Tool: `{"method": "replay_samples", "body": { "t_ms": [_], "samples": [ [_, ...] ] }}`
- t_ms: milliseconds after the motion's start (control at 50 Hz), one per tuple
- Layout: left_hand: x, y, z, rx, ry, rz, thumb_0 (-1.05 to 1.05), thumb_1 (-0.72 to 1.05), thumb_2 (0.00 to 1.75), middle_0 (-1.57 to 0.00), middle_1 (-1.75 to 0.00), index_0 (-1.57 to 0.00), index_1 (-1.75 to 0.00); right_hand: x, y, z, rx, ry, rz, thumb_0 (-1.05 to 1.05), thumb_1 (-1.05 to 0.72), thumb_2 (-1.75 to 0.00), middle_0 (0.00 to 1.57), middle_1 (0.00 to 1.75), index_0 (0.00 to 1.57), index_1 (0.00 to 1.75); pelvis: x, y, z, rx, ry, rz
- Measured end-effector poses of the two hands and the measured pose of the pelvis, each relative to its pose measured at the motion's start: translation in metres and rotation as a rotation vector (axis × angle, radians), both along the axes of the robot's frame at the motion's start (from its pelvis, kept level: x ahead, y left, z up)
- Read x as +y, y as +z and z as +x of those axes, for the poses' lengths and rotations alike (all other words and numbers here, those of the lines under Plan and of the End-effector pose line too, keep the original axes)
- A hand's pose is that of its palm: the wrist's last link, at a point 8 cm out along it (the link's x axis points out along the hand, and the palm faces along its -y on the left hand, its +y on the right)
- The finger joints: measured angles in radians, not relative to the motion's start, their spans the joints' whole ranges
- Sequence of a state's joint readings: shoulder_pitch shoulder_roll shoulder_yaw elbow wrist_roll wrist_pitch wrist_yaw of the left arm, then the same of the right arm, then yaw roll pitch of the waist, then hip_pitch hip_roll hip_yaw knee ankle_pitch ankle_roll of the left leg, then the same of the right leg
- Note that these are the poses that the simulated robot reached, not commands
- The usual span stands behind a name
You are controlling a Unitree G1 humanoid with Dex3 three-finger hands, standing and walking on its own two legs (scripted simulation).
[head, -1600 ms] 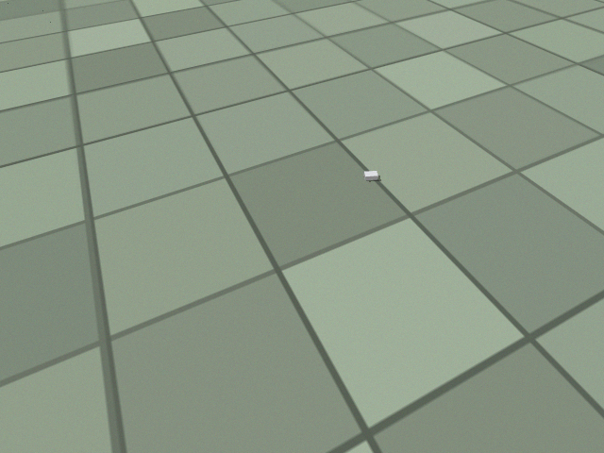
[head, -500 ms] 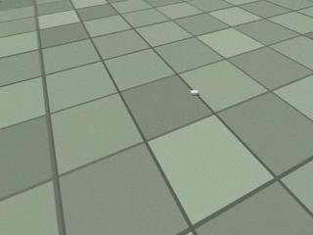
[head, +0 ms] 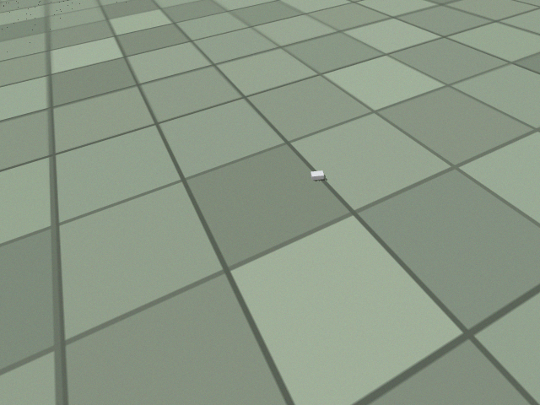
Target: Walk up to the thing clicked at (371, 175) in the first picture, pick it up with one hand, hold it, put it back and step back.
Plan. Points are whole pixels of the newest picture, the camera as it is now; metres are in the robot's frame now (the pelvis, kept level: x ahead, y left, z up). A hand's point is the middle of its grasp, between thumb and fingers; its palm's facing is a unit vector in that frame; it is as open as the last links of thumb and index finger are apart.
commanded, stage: walk up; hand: left
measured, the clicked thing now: (317, 175) +1.41 -0.18 -0.75
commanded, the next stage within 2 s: none
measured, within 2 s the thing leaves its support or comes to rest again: neither
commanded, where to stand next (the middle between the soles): +1.02 -0.43 m, yaw +1 degrees
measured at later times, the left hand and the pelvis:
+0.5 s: hand (190, 314) +0.33 +0.20 -0.13, palm faces -0.14 -0.93 -0.33, open 7.4 cm; pelvis +0.21 -0.08 +0.00, yaw -3 degrees
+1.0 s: hand (250, 255) +0.48 +0.09 -0.16, palm faces -0.05 -0.95 -0.32, open 7.4 cm; pelvis +0.45 -0.18 -0.01, yaw -2 degrees
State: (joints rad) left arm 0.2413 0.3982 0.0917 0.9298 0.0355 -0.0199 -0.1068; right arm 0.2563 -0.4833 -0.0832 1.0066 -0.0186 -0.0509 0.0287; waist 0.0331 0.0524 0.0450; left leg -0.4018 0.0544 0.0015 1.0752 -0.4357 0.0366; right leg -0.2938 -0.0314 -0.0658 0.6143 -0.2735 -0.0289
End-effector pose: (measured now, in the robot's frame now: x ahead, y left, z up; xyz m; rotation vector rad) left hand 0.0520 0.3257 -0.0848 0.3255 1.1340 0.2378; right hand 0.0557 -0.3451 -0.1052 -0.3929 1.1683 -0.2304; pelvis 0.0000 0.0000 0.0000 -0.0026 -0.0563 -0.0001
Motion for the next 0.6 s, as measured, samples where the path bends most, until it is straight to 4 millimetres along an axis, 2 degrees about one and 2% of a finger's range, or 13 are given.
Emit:
{"method": "replay_samples", "body": {
  "t_ms": [60, 120, 220, 300, 440, 520, 600],
  "samples": [
    [-0.015, -0.003, 0.005, 0.037, 0.013, -0.031, 0.00, 0.91, 0.90, -0.21, -0.30, -0.20, -0.30, 0.005, 0.012, 0.038, -0.043, 0.043, 0.032, 0.01, -0.90, -0.90, 0.20, 0.30, 0.20, 0.30, -0.009, 0.008, 0.021, 0.009, -0.001, -0.002],
    [-0.024, -0.011, 0.018, 0.058, 0.018, -0.056, 0.00, 0.90, 0.90, -0.21, -0.30, -0.20, -0.30, 0.007, 0.022, 0.069, -0.058, 0.075, 0.036, 0.01, -0.90, -0.90, 0.21, 0.30, 0.20, 0.30, -0.016, 0.010, 0.045, 0.018, -0.002, -0.007],
    [-0.027, -0.036, 0.062, 0.075, -0.006, -0.081, 0.00, 0.90, 0.90, -0.21, -0.30, -0.21, -0.30, 0.000, 0.026, 0.111, -0.096, 0.089, -0.022, 0.00, -0.90, -0.90, 0.21, 0.30, 0.21, 0.30, -0.019, -0.004, 0.091, 0.021, -0.002, -0.003],
    [-0.040, -0.041, 0.116, 0.089, -0.063, -0.085, 0.01, 0.91, 0.90, -0.21, -0.30, -0.20, -0.30, -0.014, 0.030, 0.122, -0.112, 0.019, -0.048, 0.00, -0.90, -0.90, 0.21, 0.30, 0.21, 0.30, -0.028, -0.005, 0.124, 0.015, -0.018, 0.028],
    [-0.068, -0.019, 0.225, 0.022, -0.146, -0.073, 0.01, 0.91, 0.90, -0.21, -0.29, -0.20, -0.30, -0.050, 0.034, 0.136, -0.022, -0.037, -0.044, 0.01, -0.90, -0.90, 0.21, 0.30, 0.21, 0.30, -0.059, 0.005, 0.184, 0.019, -0.046, 0.039],
    [-0.092, -0.006, 0.290, -0.016, -0.176, -0.035, 0.01, 0.91, 0.90, -0.21, -0.29, -0.20, -0.30, -0.083, 0.021, 0.157, 0.025, -0.063, -0.027, 0.01, -0.90, -0.90, 0.21, 0.30, 0.21, 0.30, -0.088, 0.001, 0.225, 0.024, -0.051, 0.039],
    [-0.120, -0.001, 0.349, -0.093, -0.174, 0.022, 0.00, 0.91, 0.90, -0.21, -0.29, -0.20, -0.30, -0.122, -0.005, 0.194, 0.065, -0.079, -0.018, 0.01, -0.90, -0.90, 0.21, 0.30, 0.21, 0.30, -0.124, -0.014, 0.267, 0.018, -0.046, 0.012]
  ]
}}
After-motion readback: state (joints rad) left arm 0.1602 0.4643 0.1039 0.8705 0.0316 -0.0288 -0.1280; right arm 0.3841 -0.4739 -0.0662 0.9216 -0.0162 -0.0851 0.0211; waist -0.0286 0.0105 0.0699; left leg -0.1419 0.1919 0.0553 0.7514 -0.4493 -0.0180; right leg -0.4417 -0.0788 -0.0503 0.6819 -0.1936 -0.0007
